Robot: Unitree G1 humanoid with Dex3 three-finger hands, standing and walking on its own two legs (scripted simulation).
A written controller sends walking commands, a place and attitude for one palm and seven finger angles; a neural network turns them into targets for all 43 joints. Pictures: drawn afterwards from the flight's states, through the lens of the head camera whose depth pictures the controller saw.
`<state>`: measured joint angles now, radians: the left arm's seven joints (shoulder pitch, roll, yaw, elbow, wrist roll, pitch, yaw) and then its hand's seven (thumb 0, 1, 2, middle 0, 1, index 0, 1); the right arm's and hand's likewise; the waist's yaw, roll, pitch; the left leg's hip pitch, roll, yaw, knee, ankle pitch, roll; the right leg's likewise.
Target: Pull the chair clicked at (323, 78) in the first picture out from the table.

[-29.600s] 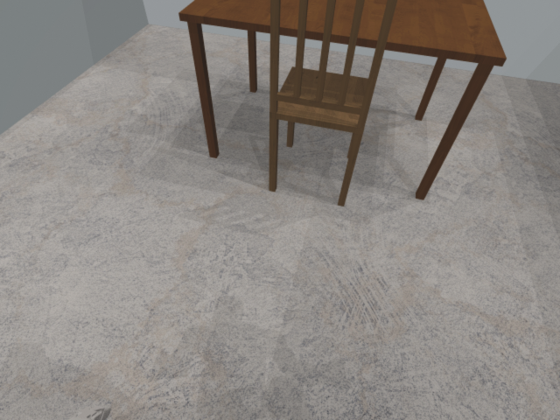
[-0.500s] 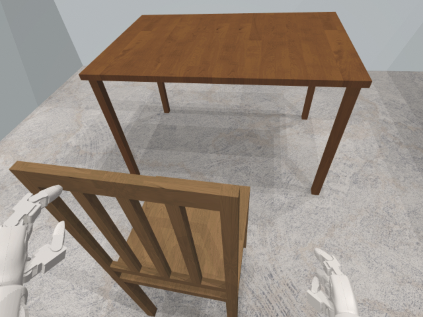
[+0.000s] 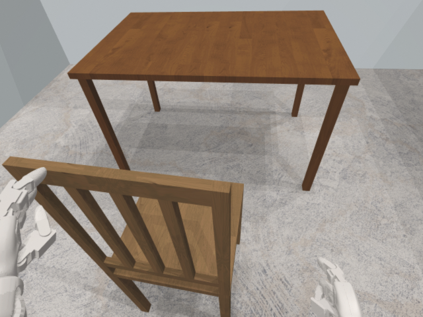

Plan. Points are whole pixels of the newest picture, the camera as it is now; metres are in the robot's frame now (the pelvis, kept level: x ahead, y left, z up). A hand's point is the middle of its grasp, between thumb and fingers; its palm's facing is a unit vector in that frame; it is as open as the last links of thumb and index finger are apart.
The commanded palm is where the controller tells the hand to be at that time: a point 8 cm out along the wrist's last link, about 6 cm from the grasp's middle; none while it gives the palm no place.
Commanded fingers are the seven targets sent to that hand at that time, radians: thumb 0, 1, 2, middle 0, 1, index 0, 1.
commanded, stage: step back with the hand held close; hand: left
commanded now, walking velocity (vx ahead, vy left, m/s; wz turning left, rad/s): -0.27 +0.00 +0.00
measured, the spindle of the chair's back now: (143, 238) +0.27 +0.20 -0.05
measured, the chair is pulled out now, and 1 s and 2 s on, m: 0.58 0.57 0.57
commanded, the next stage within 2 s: stop stepping back and stand still in 1.82 s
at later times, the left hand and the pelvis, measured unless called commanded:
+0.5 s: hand (28, 250) +0.15 +0.28 +0.15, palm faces +0.38 -0.78 -0.50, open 7.4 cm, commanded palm +0.09 +0.32 +0.18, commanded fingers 0.00 0.90 0.90 -0.20 -0.30 -0.20 -0.30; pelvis -0.06 +0.02 +0.00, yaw -1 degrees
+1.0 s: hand (7, 259) +0.13 +0.29 +0.16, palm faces +0.42 -0.76 -0.49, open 7.4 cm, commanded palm +0.06 +0.33 +0.18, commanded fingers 0.00 0.90 0.90 -0.20 -0.30 -0.20 -0.30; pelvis -0.08 +0.03 -0.01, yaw +0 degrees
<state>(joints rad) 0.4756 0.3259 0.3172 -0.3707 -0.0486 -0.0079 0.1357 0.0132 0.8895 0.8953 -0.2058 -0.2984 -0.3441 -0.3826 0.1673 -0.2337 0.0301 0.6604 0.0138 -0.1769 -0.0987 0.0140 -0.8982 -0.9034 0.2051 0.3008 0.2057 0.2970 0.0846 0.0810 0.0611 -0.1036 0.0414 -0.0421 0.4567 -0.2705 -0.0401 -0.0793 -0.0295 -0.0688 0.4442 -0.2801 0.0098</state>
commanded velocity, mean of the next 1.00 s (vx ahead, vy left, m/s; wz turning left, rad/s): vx -0.31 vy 0.00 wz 0.02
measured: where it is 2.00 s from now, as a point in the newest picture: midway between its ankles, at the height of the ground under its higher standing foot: outside the picture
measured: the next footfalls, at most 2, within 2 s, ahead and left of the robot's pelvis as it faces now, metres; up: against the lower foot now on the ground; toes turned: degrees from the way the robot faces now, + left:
right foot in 1.50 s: -0.09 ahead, -0.13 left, +0.00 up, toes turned -5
left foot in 1.74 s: -0.12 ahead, +0.13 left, +0.00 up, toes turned -1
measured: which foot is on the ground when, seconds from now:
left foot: down 0.00-1.00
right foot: down 0.00-1.00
